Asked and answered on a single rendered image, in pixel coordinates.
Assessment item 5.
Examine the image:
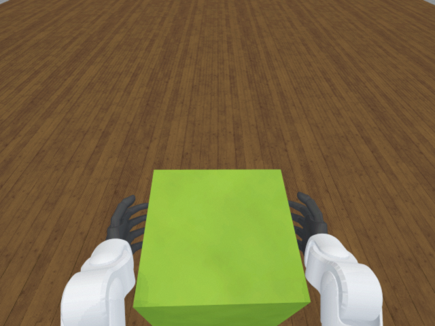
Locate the robot right hand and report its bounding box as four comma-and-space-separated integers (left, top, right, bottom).
288, 192, 328, 256

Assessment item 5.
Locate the left robot forearm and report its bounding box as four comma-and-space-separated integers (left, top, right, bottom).
60, 238, 135, 326

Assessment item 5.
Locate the right robot forearm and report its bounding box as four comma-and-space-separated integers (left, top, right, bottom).
304, 234, 383, 326

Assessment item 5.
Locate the robot left hand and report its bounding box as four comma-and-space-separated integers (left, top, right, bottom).
105, 195, 149, 254

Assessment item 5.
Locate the carton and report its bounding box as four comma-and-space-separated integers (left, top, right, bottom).
133, 169, 311, 326

